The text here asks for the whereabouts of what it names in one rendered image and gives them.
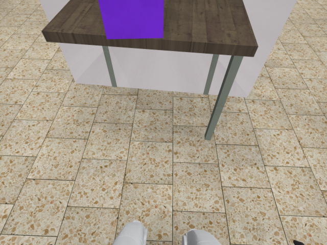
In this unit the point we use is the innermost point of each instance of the left robot thigh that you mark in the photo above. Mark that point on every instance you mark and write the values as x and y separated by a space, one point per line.
132 234

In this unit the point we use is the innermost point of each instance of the carton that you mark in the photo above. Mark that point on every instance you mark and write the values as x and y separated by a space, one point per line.
132 19

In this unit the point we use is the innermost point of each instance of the robot thigh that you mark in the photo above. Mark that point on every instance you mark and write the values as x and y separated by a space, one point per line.
132 234
199 237

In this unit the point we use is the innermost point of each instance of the table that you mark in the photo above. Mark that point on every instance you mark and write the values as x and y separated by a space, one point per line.
218 27

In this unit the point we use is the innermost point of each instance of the right robot thigh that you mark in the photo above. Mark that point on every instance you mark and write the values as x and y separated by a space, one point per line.
199 237

